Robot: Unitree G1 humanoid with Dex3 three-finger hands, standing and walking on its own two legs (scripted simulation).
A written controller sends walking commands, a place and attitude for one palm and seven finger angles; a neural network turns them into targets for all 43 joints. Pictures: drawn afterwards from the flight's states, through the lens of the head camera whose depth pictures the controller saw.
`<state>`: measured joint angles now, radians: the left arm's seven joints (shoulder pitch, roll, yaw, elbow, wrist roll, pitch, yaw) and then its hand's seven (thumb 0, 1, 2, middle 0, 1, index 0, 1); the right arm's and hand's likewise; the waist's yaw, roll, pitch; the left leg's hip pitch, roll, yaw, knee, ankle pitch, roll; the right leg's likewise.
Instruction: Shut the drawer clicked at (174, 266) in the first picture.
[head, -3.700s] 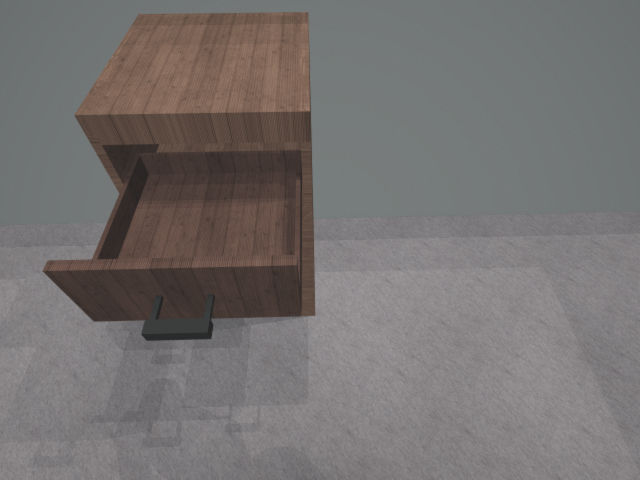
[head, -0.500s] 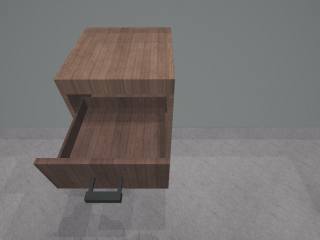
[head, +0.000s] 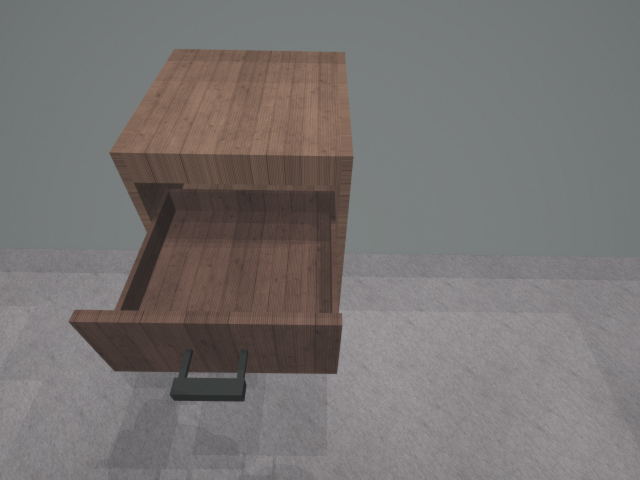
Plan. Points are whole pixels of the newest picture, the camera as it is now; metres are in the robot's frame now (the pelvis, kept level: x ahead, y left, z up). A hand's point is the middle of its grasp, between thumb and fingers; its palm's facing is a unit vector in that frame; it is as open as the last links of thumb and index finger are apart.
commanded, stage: raise the hand and make a fist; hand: left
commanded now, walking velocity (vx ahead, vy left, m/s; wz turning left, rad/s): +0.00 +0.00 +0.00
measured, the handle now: (212, 373) +0.29 +0.18 -0.10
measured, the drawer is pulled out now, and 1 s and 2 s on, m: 0.30 0.29 0.29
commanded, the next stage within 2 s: bring the fist close to the handle in 1.84 s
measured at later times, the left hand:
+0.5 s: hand out of the picture +0.12 +0.15 -0.05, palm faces +0.09 -1.00 -0.04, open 5.2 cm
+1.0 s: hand out of the picture +0.13 +0.15 -0.03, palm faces +0.05 -1.00 -0.02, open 3.2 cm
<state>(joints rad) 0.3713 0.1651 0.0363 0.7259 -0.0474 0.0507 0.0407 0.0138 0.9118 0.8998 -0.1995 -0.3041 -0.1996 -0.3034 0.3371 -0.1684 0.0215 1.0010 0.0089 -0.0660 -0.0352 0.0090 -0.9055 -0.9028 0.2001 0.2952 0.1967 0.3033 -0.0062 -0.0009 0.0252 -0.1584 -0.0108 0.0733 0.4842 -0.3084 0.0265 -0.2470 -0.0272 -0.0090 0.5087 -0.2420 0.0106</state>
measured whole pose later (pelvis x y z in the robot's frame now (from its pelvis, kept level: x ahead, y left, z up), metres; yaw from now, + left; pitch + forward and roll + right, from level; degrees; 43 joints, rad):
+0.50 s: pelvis -0.04 -0.04 -0.10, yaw +5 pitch +14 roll -1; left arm 0.51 0.19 0.11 -0.09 -0.25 -0.46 -0.28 0.02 0.90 0.90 -0.59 -0.72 -0.59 -0.72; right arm 0.14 -0.22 0.00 0.47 0.04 -0.27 -0.04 0.01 -0.90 -0.90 0.20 0.30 0.20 0.30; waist 0.05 0.01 -0.15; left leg -0.92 0.02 -0.06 1.25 -0.57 -0.03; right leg -0.95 -0.03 -0.13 1.20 -0.50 -0.06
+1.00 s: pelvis -0.03 -0.02 -0.09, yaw +4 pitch +15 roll -2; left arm 0.68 0.18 0.06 -0.22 -0.22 -0.45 -0.21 0.02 0.90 0.90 -1.08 -1.27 -1.08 -1.26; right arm 0.23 -0.23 -0.04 0.49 0.03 -0.22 -0.05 0.02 -0.90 -0.90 0.20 0.30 0.20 0.30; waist -0.01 0.02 -0.16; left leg -0.88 0.01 -0.03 1.19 -0.57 0.01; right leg -0.90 -0.03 -0.10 1.13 -0.48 -0.02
